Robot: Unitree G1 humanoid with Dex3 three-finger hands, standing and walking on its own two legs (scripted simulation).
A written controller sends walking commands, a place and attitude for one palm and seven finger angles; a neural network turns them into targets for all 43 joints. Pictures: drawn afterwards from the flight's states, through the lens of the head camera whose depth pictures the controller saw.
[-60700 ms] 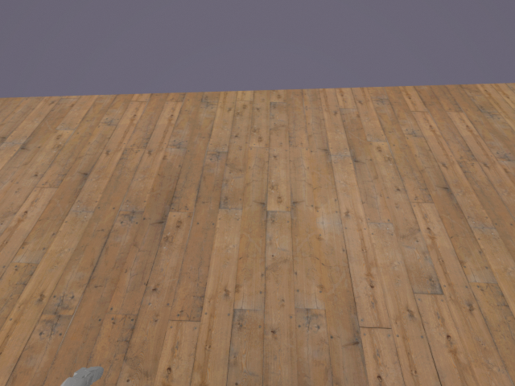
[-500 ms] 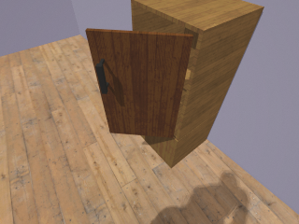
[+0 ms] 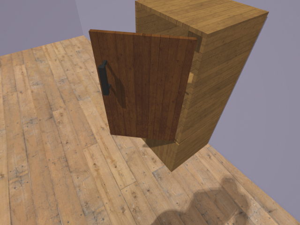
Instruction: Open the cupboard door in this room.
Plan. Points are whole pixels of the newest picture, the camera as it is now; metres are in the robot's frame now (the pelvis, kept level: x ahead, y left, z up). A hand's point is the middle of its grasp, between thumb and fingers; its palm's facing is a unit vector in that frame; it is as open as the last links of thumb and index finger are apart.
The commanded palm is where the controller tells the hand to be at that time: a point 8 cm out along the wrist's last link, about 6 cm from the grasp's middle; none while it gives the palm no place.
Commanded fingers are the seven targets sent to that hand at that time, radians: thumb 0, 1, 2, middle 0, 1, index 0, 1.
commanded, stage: shuffle to correct the standing spot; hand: left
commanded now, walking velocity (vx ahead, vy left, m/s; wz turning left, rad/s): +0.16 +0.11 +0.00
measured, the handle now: (105, 77) +0.62 +0.22 +0.04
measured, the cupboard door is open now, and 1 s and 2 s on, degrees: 46 46 46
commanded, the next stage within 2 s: come to a stop and stand still in 0.22 s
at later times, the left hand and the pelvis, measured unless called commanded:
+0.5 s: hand out of the picture +0.08 +0.21 -0.19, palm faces +0.09 -0.98 -0.15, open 7.4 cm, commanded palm none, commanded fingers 0.00 0.90 0.90 -0.20 -0.30 -0.20 -0.30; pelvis +0.08 +0.05 -0.01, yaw +0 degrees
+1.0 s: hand out of the picture +0.10 +0.21 -0.17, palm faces -0.01 -0.98 -0.21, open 7.3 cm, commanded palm none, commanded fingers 0.00 0.90 0.90 -0.20 -0.30 -0.20 -0.30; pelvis +0.07 +0.03 +0.00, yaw -2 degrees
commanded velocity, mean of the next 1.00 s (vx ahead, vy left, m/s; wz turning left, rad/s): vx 0.00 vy -0.01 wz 0.00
